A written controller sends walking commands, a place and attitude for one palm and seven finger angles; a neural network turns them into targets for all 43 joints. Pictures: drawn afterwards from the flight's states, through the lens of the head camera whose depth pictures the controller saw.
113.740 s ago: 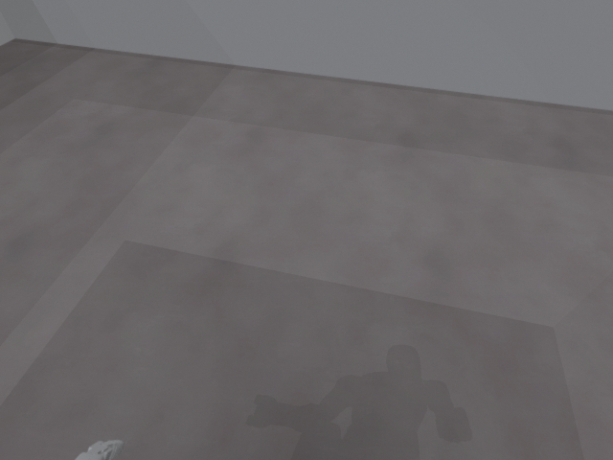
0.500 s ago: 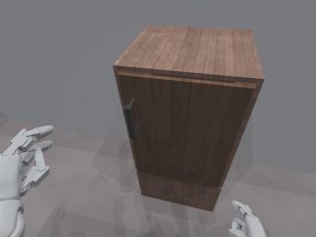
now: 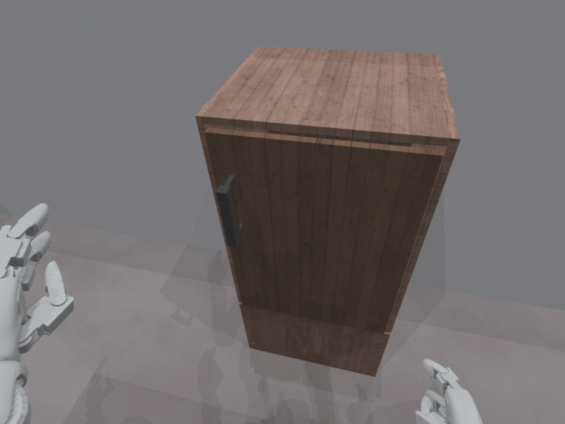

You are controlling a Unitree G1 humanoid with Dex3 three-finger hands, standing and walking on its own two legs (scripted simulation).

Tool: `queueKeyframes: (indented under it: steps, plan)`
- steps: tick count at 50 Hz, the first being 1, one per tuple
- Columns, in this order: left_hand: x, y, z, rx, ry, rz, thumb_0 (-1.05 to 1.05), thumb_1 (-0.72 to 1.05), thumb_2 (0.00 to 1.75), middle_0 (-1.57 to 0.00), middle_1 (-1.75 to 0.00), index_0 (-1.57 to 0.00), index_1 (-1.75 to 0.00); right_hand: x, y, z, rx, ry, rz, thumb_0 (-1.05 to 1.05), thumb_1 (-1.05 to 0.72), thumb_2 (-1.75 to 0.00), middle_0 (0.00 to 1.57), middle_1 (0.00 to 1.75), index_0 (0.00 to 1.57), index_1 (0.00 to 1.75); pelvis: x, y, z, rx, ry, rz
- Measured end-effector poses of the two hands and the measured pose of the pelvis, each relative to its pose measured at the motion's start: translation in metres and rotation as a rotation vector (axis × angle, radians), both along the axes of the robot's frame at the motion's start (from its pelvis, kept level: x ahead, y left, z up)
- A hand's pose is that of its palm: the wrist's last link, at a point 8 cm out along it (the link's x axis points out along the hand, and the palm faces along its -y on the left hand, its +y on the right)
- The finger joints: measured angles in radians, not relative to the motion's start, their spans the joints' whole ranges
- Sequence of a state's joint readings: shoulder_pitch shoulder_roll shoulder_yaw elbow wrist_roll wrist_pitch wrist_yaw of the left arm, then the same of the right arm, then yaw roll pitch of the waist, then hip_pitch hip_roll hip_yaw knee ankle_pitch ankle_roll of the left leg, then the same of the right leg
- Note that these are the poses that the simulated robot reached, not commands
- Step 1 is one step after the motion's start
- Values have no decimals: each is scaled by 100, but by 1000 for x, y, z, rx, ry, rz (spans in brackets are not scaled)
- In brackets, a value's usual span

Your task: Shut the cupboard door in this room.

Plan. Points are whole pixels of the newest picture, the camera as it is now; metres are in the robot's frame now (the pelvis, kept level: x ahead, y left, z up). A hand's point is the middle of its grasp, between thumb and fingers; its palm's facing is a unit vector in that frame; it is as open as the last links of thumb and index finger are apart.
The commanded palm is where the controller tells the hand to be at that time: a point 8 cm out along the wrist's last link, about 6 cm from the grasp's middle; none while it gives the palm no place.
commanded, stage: step back with the hand held close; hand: left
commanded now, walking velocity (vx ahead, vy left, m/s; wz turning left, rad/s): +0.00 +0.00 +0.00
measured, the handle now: (232, 211) +0.52 +0.18 -0.01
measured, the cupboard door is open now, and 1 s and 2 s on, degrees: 0 0 0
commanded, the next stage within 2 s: stop stepping back and stand still in 1.36 s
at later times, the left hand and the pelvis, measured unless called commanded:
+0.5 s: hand (50, 308) +0.18 +0.28 +0.16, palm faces +0.38 -0.78 -0.50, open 7.4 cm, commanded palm +0.12 +0.32 +0.17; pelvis -0.03 +0.02 -0.01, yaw -1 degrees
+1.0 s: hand out of the picture +0.10 +0.29 +0.16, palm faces +0.47 -0.77 -0.43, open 7.4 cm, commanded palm +0.04 +0.33 +0.17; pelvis -0.09 +0.03 -0.02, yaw +2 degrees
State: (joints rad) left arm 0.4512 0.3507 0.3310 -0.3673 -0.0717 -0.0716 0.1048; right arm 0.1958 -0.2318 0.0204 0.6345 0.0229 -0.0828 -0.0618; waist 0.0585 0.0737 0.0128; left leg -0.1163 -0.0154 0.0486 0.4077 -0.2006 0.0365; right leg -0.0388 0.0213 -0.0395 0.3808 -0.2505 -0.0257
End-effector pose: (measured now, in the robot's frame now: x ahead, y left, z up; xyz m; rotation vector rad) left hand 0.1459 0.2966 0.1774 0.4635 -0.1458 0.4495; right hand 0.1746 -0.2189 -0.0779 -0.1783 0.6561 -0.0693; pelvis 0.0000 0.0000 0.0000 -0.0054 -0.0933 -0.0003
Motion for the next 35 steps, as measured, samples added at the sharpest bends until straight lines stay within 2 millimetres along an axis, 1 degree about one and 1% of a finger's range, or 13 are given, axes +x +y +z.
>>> queueKeyframes:
  steps: [3,7,10,15,20,26,31,35]
  plan:
    - [-1,-1,0,2,5,3,1,89,89,-21,-31,-21,-30,-1,-1,-1,4,4,-1,1,-90,-90,20,30,20,30,0,-1,0,1,1,0]
    - [0,4,4,44,-1,10,1,89,89,-21,-31,-21,-30,-2,-5,-4,0,27,-10,1,-90,-90,20,30,20,30,-2,-2,-1,-13,39,5]
    - [2,5,0,56,21,2,1,89,89,-21,-31,-21,-30,-5,-10,-7,-13,54,-40,1,-90,-90,21,30,20,30,-2,1,-2,-17,70,-1]
    - [7,6,-6,64,62,-36,1,89,89,-21,-31,-21,-30,-13,-17,-10,-42,93,-97,1,-90,-90,20,30,20,30,-4,9,-3,-8,92,-10]
    - [6,12,0,98,53,-66,1,89,89,-21,-31,-21,-30,-24,-17,-6,-57,102,-133,1,-91,-90,20,30,20,30,-13,15,-5,-4,98,-19]
    - [-7,21,2,116,22,-80,1,89,89,-21,-31,-21,-30,-42,-10,-1,-66,88,-148,1,-91,-90,20,30,20,30,-28,22,-7,-11,102,-24]
    - [-25,29,-4,113,1,-74,1,89,89,-21,-31,-21,-30,-61,-3,0,-84,87,-139,1,-90,-90,20,30,20,30,-43,27,-9,-21,103,-18]
    - [-40,35,-8,124,-17,-52,1,89,89,-21,-31,-21,-30,-76,2,-3,-99,93,-121,1,-90,-90,21,30,20,30,-55,29,-13,-25,98,-5]
